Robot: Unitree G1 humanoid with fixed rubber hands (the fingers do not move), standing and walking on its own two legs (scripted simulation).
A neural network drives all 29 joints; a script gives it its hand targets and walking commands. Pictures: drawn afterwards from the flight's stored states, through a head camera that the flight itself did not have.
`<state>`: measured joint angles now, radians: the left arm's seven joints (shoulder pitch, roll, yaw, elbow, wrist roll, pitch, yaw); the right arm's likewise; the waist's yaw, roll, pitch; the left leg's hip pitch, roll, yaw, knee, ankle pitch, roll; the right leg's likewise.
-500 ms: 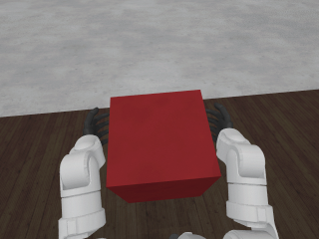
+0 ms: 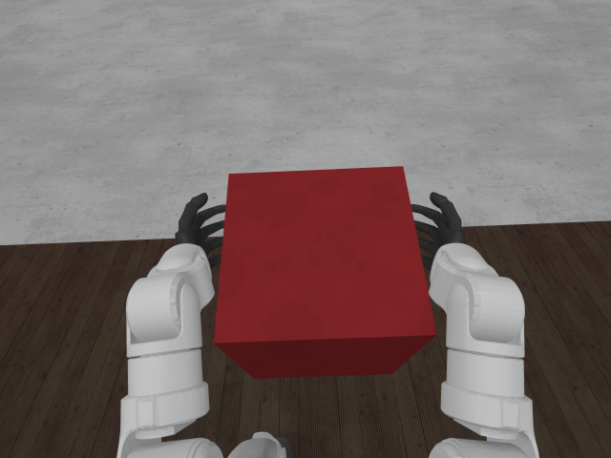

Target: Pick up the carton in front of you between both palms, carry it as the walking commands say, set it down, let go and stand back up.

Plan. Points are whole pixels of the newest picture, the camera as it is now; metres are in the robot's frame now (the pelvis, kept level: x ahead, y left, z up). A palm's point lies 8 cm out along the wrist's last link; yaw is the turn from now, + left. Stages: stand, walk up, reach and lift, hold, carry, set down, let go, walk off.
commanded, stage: carry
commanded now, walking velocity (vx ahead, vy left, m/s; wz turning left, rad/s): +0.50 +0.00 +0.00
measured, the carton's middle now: (319, 285) +0.34 +0.01 +0.03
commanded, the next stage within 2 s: none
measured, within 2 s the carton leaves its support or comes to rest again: neither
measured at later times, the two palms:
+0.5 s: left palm (237, 125) +0.65 +0.16 +0.07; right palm (405, 124) +0.64 -0.14 +0.08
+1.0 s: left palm (255, 54) +0.95 +0.17 +0.06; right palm (382, 53) +0.96 -0.13 +0.05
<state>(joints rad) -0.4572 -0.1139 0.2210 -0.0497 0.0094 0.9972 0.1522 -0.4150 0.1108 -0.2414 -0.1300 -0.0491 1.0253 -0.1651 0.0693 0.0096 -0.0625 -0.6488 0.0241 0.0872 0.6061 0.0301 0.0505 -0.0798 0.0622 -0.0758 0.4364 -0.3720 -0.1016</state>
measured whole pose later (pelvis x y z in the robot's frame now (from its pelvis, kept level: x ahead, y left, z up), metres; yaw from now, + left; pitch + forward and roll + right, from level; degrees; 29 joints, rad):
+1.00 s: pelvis +0.62 +0.01 -0.05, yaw +0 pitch +6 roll +1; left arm -0.45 -0.11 0.22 -0.05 0.00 0.98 0.16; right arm -0.40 0.12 -0.24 -0.13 -0.04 1.00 -0.17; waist 0.07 0.01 -0.06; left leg -0.67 0.05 0.04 0.72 -0.06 0.04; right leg -0.15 0.05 -0.09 0.45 -0.32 -0.10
